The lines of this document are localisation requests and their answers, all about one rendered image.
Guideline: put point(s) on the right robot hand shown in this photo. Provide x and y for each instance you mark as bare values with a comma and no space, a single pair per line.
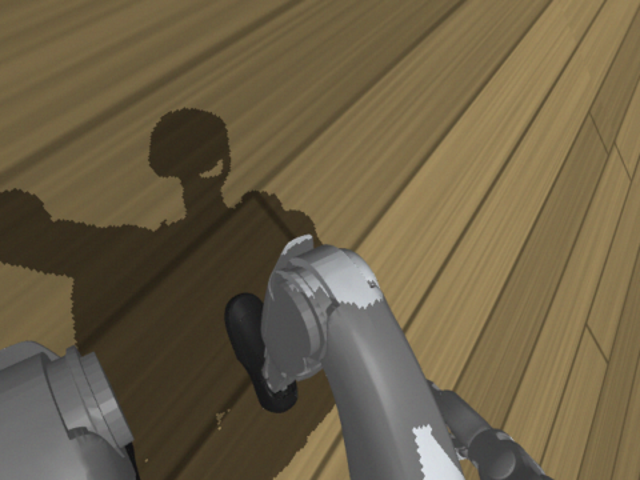
462,420

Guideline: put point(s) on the left robot foot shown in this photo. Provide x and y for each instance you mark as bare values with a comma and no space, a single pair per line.
130,450

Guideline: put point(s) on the right robot foot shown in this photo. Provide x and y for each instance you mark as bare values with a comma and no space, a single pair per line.
243,314

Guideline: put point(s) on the right robot arm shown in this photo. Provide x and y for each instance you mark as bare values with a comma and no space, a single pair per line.
497,457

